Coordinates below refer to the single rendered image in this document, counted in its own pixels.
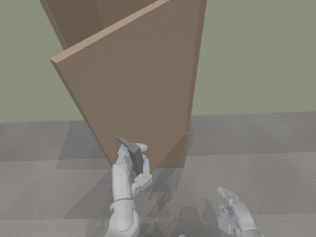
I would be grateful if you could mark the handle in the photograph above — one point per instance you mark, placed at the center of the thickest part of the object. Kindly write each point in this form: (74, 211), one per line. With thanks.
(135, 154)

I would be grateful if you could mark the cupboard door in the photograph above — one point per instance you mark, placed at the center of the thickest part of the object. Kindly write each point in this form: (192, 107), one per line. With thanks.
(133, 78)

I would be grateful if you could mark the right robot hand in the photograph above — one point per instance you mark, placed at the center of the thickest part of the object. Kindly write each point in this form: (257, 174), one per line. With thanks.
(237, 219)

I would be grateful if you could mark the robot left forearm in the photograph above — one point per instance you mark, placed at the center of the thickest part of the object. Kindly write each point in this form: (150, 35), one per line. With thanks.
(124, 221)

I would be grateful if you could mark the left robot hand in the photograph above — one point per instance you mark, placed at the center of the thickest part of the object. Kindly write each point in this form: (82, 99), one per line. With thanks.
(121, 178)

